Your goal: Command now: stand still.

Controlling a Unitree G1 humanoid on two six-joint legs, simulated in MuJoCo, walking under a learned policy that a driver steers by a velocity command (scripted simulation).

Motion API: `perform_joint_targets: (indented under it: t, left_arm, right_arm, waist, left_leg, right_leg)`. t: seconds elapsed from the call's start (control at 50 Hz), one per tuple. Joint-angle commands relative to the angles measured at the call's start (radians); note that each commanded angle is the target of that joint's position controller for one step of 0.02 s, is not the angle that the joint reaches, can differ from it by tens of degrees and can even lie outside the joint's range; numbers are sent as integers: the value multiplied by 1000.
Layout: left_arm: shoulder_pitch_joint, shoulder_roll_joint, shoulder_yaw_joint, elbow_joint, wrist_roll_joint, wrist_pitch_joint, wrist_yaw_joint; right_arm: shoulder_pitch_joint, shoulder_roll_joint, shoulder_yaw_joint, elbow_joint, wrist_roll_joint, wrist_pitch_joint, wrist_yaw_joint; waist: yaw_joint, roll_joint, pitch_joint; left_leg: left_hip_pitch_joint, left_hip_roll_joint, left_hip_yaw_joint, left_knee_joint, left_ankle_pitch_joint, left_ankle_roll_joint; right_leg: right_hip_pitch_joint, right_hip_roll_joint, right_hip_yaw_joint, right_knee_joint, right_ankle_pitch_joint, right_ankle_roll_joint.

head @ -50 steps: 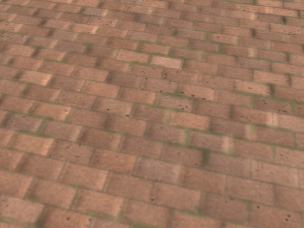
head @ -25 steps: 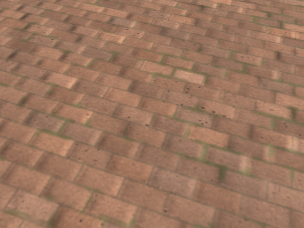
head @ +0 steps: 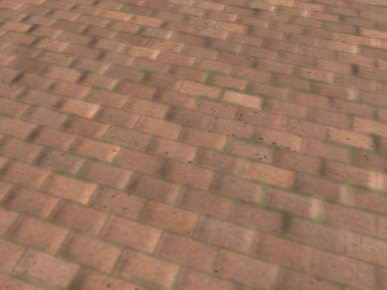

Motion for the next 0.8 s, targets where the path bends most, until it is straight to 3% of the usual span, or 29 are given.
perform_joint_targets:
  t: [0.02,0.74,0.76,0.8]
  left_arm:
    - [20,117,17,-23,0,-6,5]
    - [143,38,-3,11,-3,-6,12]
    - [163,24,-6,21,-3,-4,12]
    - [163,29,-2,17,-13,-3,17]
  right_arm:
    - [10,-118,-20,-25,1,-8,-5]
    - [114,-57,-2,69,6,-6,-19]
    - [132,-46,1,80,5,-5,-20]
    - [137,-77,-11,78,18,0,-26]
  waist:
    - [-1,14,-24]
    - [-10,3,17]
    - [-10,8,-6]
    - [-15,33,40]
  left_leg:
    - [-23,57,-44,-89,210,17]
    - [-61,38,-5,-71,139,-7]
    - [-53,30,3,-79,38,-5]
    - [-107,24,-13,-89,-323,28]
  right_leg:
    - [6,7,-19,-39,166,-19]
    - [-38,30,-26,-26,122,-37]
    - [-29,43,-40,-26,31,-39]
    - [-92,83,-75,28,-268,-62]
